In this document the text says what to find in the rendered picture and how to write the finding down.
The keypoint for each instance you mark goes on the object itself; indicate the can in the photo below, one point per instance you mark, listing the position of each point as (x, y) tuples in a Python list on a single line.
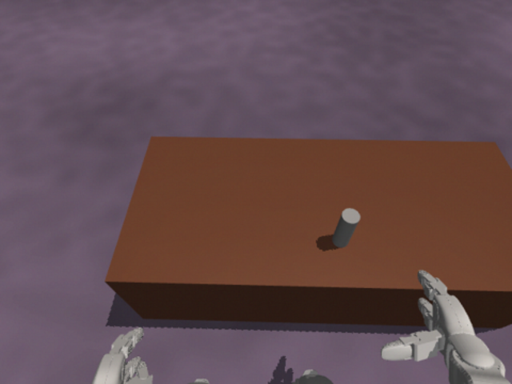
[(345, 228)]

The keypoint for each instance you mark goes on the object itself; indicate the right robot arm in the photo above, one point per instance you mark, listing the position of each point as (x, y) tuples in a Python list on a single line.
[(469, 361)]

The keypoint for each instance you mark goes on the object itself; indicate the right robot hand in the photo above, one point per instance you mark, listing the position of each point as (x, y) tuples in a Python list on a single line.
[(445, 317)]

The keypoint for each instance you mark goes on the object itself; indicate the left robot hand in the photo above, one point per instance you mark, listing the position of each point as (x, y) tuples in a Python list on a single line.
[(113, 368)]

